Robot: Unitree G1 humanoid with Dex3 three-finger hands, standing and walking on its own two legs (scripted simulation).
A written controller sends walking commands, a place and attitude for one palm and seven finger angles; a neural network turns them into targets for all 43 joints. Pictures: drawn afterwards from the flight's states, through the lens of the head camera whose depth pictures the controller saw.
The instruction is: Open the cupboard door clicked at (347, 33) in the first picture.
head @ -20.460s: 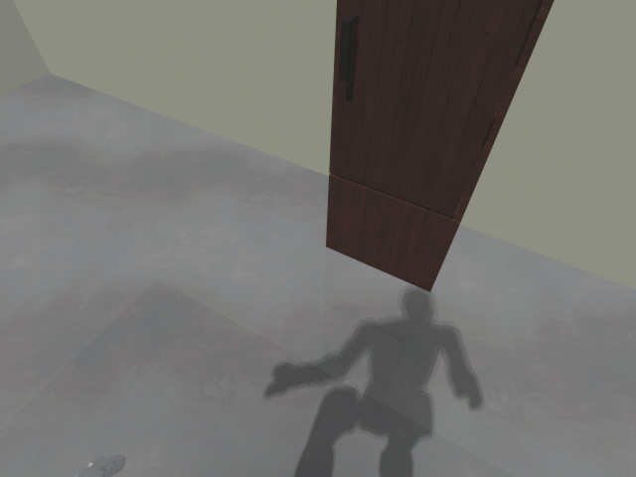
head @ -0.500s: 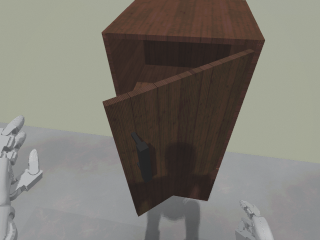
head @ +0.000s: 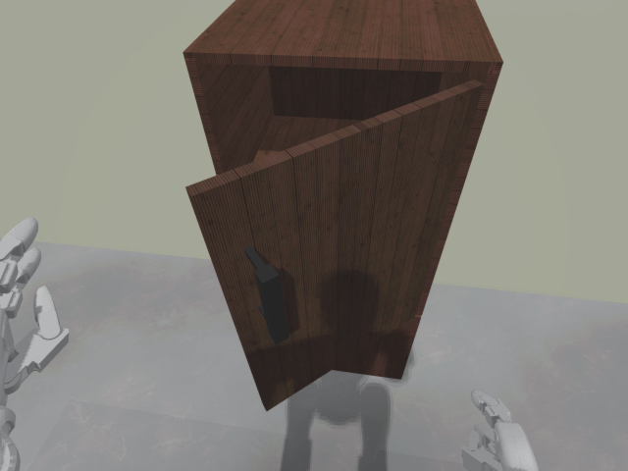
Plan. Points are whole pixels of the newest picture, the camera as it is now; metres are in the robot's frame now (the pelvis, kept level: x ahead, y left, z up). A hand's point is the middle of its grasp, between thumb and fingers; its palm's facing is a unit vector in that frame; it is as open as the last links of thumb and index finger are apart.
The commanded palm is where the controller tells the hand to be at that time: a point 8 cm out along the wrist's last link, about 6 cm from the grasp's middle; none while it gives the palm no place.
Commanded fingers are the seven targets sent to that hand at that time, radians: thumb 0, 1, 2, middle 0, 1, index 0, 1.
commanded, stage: step back with the hand held close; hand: left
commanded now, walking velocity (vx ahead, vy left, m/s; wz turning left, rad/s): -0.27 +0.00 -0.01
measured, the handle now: (266, 296) +0.31 +0.10 +0.07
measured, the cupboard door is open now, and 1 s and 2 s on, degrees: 41 41 41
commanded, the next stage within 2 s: stop stepping back and stand still in 1.02 s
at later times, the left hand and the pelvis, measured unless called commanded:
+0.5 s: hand out of the picture +0.12 +0.29 +0.15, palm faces +0.40 -0.77 -0.50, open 7.4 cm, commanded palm +0.06 +0.33 +0.17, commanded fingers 0.00 0.90 0.90 -0.20 -0.30 -0.20 -0.30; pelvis -0.07 +0.03 -0.01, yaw +0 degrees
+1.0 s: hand out of the picture +0.05 +0.31 +0.17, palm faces +0.44 -0.80 -0.41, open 7.4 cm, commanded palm -0.01 +0.34 +0.17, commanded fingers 0.00 0.90 0.90 -0.20 -0.30 -0.20 -0.30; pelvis -0.15 +0.04 -0.01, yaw +0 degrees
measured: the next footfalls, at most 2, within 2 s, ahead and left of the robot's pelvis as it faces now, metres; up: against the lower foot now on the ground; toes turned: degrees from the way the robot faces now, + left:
right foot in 1.04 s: -0.23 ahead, -0.04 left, +0.00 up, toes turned +5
left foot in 1.18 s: -0.04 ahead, +0.12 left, +0.00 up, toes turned -4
